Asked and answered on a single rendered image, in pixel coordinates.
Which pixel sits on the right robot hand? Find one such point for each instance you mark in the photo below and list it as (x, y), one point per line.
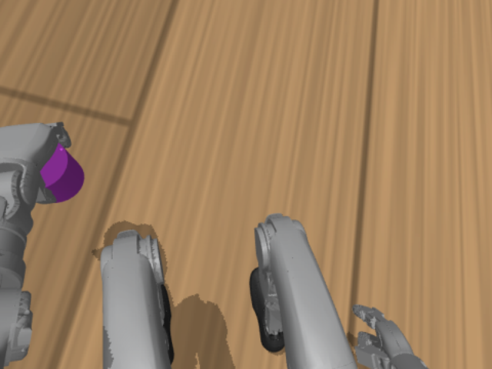
(376, 352)

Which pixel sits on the left robot arm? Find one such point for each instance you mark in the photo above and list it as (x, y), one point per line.
(19, 185)

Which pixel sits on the right robot foot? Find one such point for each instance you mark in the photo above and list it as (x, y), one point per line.
(270, 342)

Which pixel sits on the right robot arm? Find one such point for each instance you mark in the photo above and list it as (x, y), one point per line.
(406, 361)

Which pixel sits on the mug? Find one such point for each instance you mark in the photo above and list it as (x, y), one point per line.
(63, 175)

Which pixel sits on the left robot foot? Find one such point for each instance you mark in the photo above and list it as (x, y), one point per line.
(167, 323)

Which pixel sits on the left robot hand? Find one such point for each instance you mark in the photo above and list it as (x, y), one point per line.
(34, 143)

